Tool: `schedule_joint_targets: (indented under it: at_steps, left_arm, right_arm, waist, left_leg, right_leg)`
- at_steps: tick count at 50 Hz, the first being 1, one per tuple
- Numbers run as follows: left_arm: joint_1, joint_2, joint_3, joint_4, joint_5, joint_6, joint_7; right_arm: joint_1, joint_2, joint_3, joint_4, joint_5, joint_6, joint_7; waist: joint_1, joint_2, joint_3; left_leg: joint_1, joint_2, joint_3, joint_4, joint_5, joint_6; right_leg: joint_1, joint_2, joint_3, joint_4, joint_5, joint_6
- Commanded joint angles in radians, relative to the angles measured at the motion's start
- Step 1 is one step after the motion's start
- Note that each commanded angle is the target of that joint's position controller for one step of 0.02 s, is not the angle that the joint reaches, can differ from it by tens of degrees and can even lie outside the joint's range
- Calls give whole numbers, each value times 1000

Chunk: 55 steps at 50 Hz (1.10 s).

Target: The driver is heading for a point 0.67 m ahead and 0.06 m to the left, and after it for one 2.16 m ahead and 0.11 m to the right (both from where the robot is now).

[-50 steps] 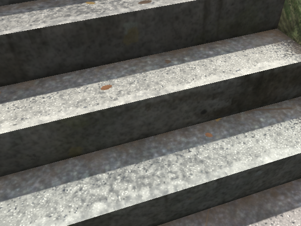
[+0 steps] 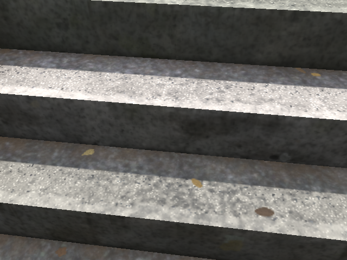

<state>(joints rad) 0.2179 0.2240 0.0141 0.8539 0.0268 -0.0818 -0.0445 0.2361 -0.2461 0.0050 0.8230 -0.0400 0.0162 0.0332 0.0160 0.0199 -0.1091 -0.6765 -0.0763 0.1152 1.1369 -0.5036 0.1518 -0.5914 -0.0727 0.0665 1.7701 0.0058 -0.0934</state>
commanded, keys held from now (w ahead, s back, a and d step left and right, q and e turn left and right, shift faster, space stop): w+q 0.46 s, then w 0.14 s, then w+e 0.34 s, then e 0.06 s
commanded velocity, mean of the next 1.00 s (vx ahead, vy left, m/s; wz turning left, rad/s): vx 0.50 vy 0.00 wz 0.27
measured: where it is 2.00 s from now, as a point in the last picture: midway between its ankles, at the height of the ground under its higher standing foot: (99, 188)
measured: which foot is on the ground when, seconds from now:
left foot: down 0.00-0.38, up 0.40-0.86, down 0.88-1.00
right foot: up 0.00-0.34, down 0.36-0.86, up 0.88-1.00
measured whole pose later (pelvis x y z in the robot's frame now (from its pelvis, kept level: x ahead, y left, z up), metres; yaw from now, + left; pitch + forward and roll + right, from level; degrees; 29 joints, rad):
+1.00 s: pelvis +0.46 +0.15 +0.28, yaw +16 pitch +7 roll +1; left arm 0.31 0.23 0.03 0.81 -0.05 -0.06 0.00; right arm 0.11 -0.20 -0.02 0.83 -0.05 -0.02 -0.01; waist 0.05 -0.04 -0.03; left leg -0.24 0.07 0.10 0.42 -0.29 -0.06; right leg -0.97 0.02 0.06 2.25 -0.59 -0.02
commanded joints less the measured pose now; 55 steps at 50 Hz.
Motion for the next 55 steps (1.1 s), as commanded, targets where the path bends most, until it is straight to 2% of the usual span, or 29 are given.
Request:
schedule_joint_targets:
  at_steps: [1,4,7,9,13,15,16,18,19,20,21,23,25,28,32,35,37,38,41,43,44,45,46,48,49,51,53,54,55]
  left_arm:
    - [-156,-148,-73,-242,33,-59,-28]
    - [-110,-140,-108,-234,11,-53,-12]
    - [-192,-204,-139,-253,1,-41,7]
    - [-347,-219,-160,-318,5,-42,10]
    - [-633,-257,-189,-431,11,-65,30]
    - [-477,-120,-134,-384,-11,-70,40]
    - [-437,-74,-89,-364,-2,-63,60]
    - [23,110,-6,-260,-12,-41,47]
    - [241,208,24,-176,12,-37,32]
    - [236,213,29,-115,40,-7,48]
    - [191,106,19,-94,47,29,95]
    - [62,-165,-44,6,13,55,100]
    - [18,-254,-63,97,26,25,80]
    - [80,-155,-43,145,27,20,35]
    - [62,-50,-40,68,7,-3,45]
    - [188,33,-14,70,-12,1,61]
    - [294,42,-1,91,-14,34,88]
    - [336,65,11,105,-20,50,100]
    - [420,101,13,125,5,75,86]
    - [190,144,38,26,-19,44,86]
    - [33,71,29,-43,5,2,66]
    - [59,-103,5,-60,10,-58,40]
    - [113,-69,17,-54,-43,-85,30]
    - [-129,-155,-28,-208,-107,-25,32]
    - [-247,-255,-77,-294,-100,1,34]
    - [-228,-253,-124,-416,-64,16,19]
    - [-83,-119,-119,-443,-19,16,3]
    - [44,-24,-77,-338,3,22,21]
    - [179,2,-55,-248,11,20,49]
  right_arm:
    - [58,94,21,83,6,-41,13]
    - [4,81,21,75,-12,-38,16]
    - [135,63,25,145,-19,-42,17]
    - [210,57,24,168,16,-33,13]
    - [382,49,7,193,7,2,-74]
    - [224,-11,-7,139,40,-8,-103]
    - [275,-40,-18,182,19,-23,-103]
    - [86,-164,-57,118,13,-62,-105]
    - [-14,-148,-50,62,-9,-95,-87]
    - [-8,47,-21,24,-4,-118,-29]
    - [-102,50,-28,-27,-3,-135,26]
    - [-185,118,1,-163,28,-109,64]
    - [-51,174,37,-144,34,-81,55]
    - [-48,231,81,-176,80,-79,44]
    - [-191,120,82,-248,45,-67,3]
    - [-302,110,80,-263,33,-68,-3]
    - [-460,122,83,-290,38,-74,11]
    - [-529,147,95,-318,52,-82,16]
    - [-417,28,36,-313,43,-114,17]
    - [-68,-116,-39,-169,55,-93,-22]
    - [100,-177,-65,-76,34,-66,-47]
    - [217,-213,-67,-28,-24,-38,-60]
    - [310,-168,-63,-13,-77,-29,-56]
    - [145,-38,-49,39,-26,-21,-32]
    - [92,26,-33,60,-6,-21,-40]
    - [-56,38,-14,91,19,-35,-55]
    - [-407,-107,-30,8,12,-25,-57]
    - [-425,-165,-48,-5,-8,-34,-60]
    - [-382,-247,-63,-37,-7,-58,-49]
  waist:
    - [66,-40,112]
    - [109,-32,126]
    - [67,59,96]
    - [12,74,134]
    - [-92,116,50]
    - [40,155,-86]
    - [72,180,-232]
    - [290,300,-311]
    - [340,92,-446]
    - [208,-466,-433]
    - [218,-443,-332]
    - [25,-68,90]
    - [-97,67,185]
    - [-118,20,206]
    - [-88,15,137]
    - [-9,-58,6]
    - [76,-106,64]
    - [88,-168,104]
    - [34,-220,-40]
    - [-113,-304,-94]
    - [-179,-197,-86]
    - [-143,164,-188]
    - [-185,184,-348]
    - [-127,245,-163]
    - [-82,234,-31]
    - [84,150,114]
    - [287,109,95]
    - [295,84,-25]
    - [290,100,-155]
  left_leg:
    - [234,155,-653,-705,-115,-89]
    - [190,106,-393,-679,238,-124]
    - [228,123,-427,-714,265,-97]
    - [198,94,-434,-782,214,-111]
    - [302,203,-563,-1028,499,34]
    - [321,151,-337,-985,1310,-25]
    - [383,175,-322,-886,1800,-28]
    - [611,262,-414,-529,2262,65]
    - [546,222,-384,-278,2105,135]
    - [92,-6,-360,177,785,33]
    - [-171,-124,-459,756,362,-36]
    - [-355,-39,-392,942,362,-25]
    - [-353,3,-373,1007,411,14]
    - [-552,52,-324,1017,414,9]
    - [-341,104,-194,594,616,-98]
    - [-206,195,-38,340,624,-106]
    - [-227,197,-13,85,567,-112]
    - [-194,159,49,-89,354,-122]
    - [203,6,95,-492,211,-136]
    - [594,143,-139,-1001,707,-119]
    - [952,286,-222,-889,1202,-106]
    - [1377,486,-316,-489,2096,-37]
    - [1356,643,-357,-525,2098,124]
    - [1231,580,-295,-709,1070,102]
    - [1065,570,-268,-761,903,35]
    - [695,500,-125,-899,812,-57]
    - [164,316,198,-1081,1007,-97]
    - [40,221,247,-1018,1509,-54]
    - [88,290,184,-960,2053,0]
  right_leg:
    - [-589,13,68,492,5,-74]
    - [-659,0,-14,389,100,-41]
    - [-841,15,-97,630,50,-13]
    - [-887,24,-147,474,17,17]
    - [-698,48,-273,130,-55,69]
    - [-188,111,-337,-310,-192,8]
    - [51,162,-331,-322,-303,-6]
    - [273,99,15,-656,-661,-48]
    - [529,-7,191,-828,-673,-79]
    - [774,-235,713,-1212,-281,-258]
    - [682,-333,1121,-1435,-427,-320]
    - [254,-266,628,-1305,-645,-189]
    - [49,-220,338,-1286,-532,-86]
    - [115,-171,56,-1388,-308,-54]
    - [-22,-107,-132,-1472,-166,-81]
    - [242,-138,-93,-1531,-48,-86]
    - [440,-176,-45,-1581,56,-91]
    - [507,-169,-31,-1621,246,-102]
    - [730,-109,-9,-1316,1076,-73]
    - [571,-57,29,-992,658,-2]
    - [110,32,2,-662,82,33]
    - [-491,156,19,-124,-681,50]
    - [-654,152,132,416,-713,56]
    - [-1039,74,41,768,-762,61]
    - [-1117,48,71,890,-755,60]
    - [-958,-7,81,683,-703,49]
    - [-331,-17,-56,11,-494,49]
    - [110,139,-220,-92,-406,52]
    - [339,194,-253,-40,-294,65]
Keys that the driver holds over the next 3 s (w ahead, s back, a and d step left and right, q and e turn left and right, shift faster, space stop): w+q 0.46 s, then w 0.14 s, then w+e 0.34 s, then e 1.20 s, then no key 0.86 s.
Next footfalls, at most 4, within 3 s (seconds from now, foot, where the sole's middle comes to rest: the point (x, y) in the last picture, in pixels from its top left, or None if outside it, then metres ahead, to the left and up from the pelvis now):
0.36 right None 0.37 -0.07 -0.50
0.88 left None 0.40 0.29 -0.50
1.12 right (159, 177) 0.64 0.09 -0.31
1.72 left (67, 169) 0.67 0.37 -0.31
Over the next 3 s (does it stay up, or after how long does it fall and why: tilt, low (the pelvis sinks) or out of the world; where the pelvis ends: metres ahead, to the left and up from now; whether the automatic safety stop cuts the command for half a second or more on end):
stays up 0.60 0.25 0.47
